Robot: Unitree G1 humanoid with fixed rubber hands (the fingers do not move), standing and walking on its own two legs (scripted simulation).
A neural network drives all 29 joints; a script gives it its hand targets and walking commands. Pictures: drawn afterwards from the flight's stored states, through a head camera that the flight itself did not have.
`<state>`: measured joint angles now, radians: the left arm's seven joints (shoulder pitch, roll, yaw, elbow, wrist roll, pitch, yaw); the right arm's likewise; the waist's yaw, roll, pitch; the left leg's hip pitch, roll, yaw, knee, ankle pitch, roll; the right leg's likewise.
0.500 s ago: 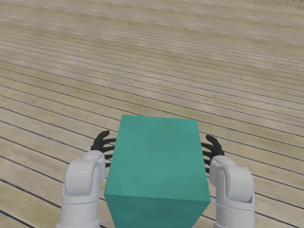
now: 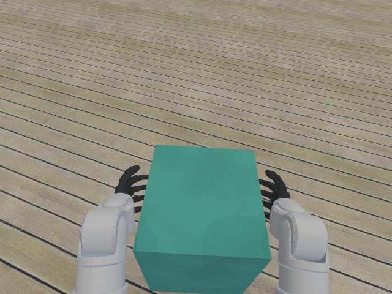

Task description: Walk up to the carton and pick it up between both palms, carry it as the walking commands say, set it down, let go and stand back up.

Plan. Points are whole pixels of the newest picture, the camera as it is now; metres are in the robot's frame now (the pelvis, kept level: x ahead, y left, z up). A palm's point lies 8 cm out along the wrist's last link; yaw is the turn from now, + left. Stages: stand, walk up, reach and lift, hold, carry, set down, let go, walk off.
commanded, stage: carry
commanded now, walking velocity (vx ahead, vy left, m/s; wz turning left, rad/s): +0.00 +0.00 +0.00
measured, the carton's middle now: (199, 223) +0.27 +0.00 +0.01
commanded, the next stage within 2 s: hold in 1.36 s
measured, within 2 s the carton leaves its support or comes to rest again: neither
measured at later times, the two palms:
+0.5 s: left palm (130, 192) +0.29 +0.13 +0.09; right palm (279, 197) +0.29 -0.16 +0.09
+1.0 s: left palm (134, 186) +0.30 +0.13 +0.09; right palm (280, 191) +0.30 -0.16 +0.09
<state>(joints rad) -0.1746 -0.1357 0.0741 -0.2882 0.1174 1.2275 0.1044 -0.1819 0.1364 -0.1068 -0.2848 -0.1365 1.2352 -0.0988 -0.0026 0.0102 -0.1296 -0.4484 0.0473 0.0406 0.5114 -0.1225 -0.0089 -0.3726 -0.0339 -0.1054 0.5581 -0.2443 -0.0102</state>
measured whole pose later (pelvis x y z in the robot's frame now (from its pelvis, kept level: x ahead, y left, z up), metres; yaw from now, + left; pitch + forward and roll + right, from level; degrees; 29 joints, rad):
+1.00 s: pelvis +0.03 -0.01 +0.00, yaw +0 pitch +3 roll +0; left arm -0.19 -0.14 0.08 -0.27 0.12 1.21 0.10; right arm -0.19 0.14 -0.11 -0.26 -0.14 1.21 -0.10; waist 0.00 0.01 -0.12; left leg -0.40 0.06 0.03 0.53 -0.18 -0.03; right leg -0.31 -0.03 -0.12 0.55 -0.30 -0.02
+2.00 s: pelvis +0.02 +0.03 +0.00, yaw -11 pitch +0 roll +0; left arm -0.43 -0.21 0.37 0.48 0.37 0.56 0.02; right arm -0.46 0.15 -0.39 0.58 -0.38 0.50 0.03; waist 0.06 -0.01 0.02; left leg -0.31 -0.03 -0.07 0.51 -0.20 -0.01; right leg -0.30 0.02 0.13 0.54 -0.24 0.00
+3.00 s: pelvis +0.00 +0.03 -0.11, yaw -10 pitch +35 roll +0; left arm -0.59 -0.21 0.47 0.46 0.29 0.30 0.05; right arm -0.69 0.10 -0.42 0.64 -0.28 0.26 0.00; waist 0.03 -0.02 -0.20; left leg -1.39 -0.07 -0.11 1.14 -0.37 -0.04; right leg -1.36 0.08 0.12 1.16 -0.42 0.04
